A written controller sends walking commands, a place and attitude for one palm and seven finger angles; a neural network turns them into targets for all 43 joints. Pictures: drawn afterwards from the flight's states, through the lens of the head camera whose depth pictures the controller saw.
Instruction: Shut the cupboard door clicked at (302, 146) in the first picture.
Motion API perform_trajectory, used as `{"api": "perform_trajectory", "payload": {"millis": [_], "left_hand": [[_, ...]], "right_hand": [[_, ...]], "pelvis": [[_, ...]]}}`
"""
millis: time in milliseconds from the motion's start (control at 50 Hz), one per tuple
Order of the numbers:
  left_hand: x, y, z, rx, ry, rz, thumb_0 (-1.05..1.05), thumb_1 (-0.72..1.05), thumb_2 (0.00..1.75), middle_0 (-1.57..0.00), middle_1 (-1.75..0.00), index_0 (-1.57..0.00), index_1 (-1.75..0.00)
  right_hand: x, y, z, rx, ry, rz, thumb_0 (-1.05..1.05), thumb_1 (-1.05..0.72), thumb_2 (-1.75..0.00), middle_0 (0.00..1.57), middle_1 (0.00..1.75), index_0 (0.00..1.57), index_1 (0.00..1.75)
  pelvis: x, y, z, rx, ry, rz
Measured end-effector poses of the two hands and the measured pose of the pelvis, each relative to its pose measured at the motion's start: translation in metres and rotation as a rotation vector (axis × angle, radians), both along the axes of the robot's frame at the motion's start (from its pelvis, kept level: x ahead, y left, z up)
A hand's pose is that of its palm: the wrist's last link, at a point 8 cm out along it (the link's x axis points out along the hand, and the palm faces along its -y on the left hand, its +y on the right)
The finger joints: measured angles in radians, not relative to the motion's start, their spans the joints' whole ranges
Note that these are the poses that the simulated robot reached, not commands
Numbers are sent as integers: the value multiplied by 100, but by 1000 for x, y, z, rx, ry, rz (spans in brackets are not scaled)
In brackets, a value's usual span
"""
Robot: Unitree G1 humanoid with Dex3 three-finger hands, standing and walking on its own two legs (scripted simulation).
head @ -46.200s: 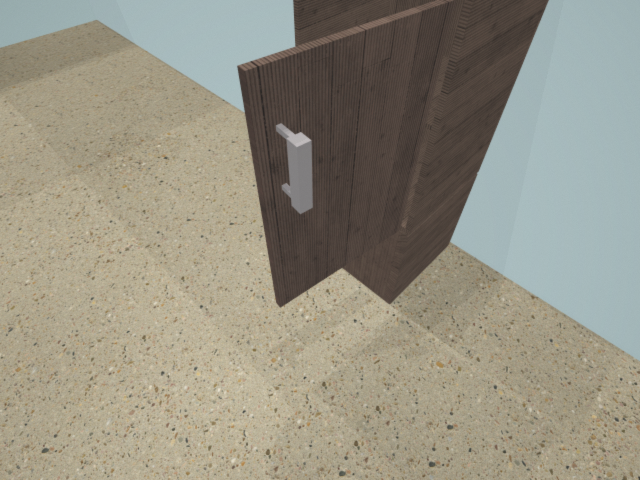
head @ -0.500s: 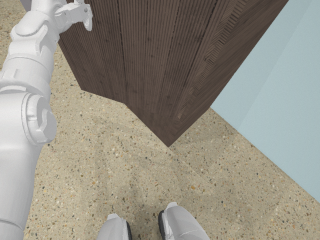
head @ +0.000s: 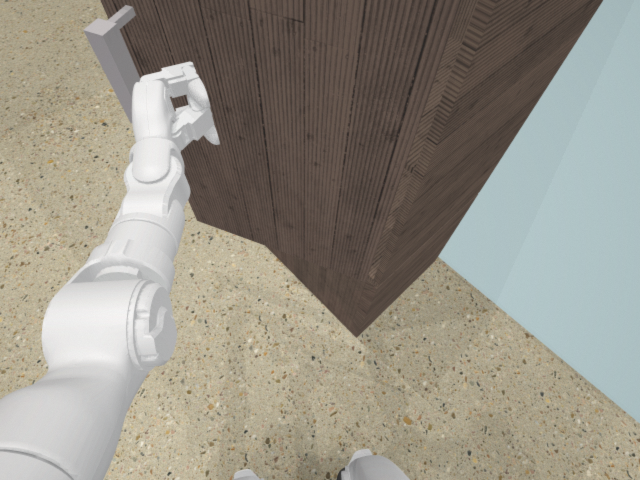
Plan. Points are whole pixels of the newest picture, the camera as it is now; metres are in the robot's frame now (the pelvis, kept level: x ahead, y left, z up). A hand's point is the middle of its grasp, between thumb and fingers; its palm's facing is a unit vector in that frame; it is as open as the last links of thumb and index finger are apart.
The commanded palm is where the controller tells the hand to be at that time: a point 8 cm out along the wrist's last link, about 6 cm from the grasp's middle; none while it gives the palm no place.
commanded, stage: pull the fist back off the door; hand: left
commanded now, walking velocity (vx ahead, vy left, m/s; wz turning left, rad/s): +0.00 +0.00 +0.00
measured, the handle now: (134, 68) +0.63 +0.17 +0.12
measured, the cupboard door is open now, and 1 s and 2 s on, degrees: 25 25 25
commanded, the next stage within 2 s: draw the hand back to the body in 0.32 s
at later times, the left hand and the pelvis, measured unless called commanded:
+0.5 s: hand (221, 148) +0.47 +0.06 +0.13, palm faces +0.03 -1.00 -0.02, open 3.1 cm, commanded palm +0.42 +0.12 +0.13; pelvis -0.02 -0.01 +0.00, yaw +2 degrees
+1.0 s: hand (106, 252) +0.33 +0.15 +0.16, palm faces +0.04 -1.00 -0.08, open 3.1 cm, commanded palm +0.29 +0.20 +0.17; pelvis -0.02 -0.01 +0.03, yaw +1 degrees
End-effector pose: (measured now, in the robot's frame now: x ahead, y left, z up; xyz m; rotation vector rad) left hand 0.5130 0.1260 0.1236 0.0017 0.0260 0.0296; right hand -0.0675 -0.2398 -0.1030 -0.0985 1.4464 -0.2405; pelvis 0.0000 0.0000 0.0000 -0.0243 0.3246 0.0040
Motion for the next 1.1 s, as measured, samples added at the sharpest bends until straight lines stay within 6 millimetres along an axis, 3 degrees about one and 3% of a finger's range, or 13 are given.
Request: {"api": "perform_trajectory", "payload": {"millis": [180, 280, 360, 460, 560, 680, 760, 840, 920, 1020, 1100], "left_hand": [[-45, -1, -2, 4, -49, -17, 1, 90, 90, -130, -150, -130, -150], [-66, -9, -2, 7, -40, -20, 1, 90, 90, -130, -150, -130, -150], [-73, -13, 2, 19, -39, -14, 1, 90, 90, -130, -150, -130, -150], [-69, -18, 8, 23, -34, -7, 1, 90, 90, -130, -150, -130, -150], [-69, -7, 13, 1, -61, 8, 1, 90, 90, -130, -150, -130, -150], [-103, 27, 11, 22, -77, 19, 1, 90, 90, -130, -150, -130, -150], [-133, 45, 11, 21, -70, 20, 1, 90, 90, -130, -150, -130, -150], [-159, 55, 21, 21, -98, 6, 1, 90, 90, -130, -150, -130, -150], [-180, 64, 31, 20, -107, -9, 1, 90, 90, -129, -149, -129, -149], [-210, 79, 41, 112, -105, 22, 1, 90, 90, -123, -143, -123, -143], [-240, 92, 47, 182, -116, 81, 1, 90, 90, -115, -134, -115, -134]], "right_hand": [[64, -21, -2, -41, -173, 64, 1, -90, -90, 20, 30, 20, 30], [100, -22, -2, -41, -281, 100, 1, -90, -90, 20, 30, 19, 30], [119, -19, -1, -34, -349, 122, 1, -90, -90, 20, 30, 19, 30], [118, -16, -3, -24, -368, 134, 0, -90, -90, 20, 30, 20, 30], [96, -17, -6, -12, -334, 97, 1, -90, -90, 20, 30, 20, 30], [74, -21, -3, -1, -295, 37, 1, -90, -90, 20, 30, 20, 30], [81, -25, 3, -20, -312, 45, 1, -90, -90, 20, 30, 20, 30], [110, -27, 11, -46, -394, 80, 1, -90, -90, 20, 30, 19, 30], [153, -23, 25, -53, -527, 122, 1, -90, -90, 20, 30, 19, 30], [208, -7, 50, -45, -690, 163, 1, -90, -90, 20, 30, 19, 30], [242, 10, 70, -32, -763, 206, 1, -90, -90, 20, 30, 19, 30]], "pelvis": [[-1, -1, 5, 6, -69, 12], [-6, -2, 6, 12, -102, 18], [-13, -5, 6, 17, -119, 25], [-21, -8, 4, 21, -115, 30], [-22, -10, 5, 28, -110, 6], [-16, -12, 13, 30, -156, -17], [-15, -13, 18, 24, -200, -5], [-16, -12, 22, 22, -236, 7], [-17, -10, 25, 25, -266, 14], [-17, -7, 30, 30, -307, 15], [-14, -5, 35, 30, -337, 21]]}}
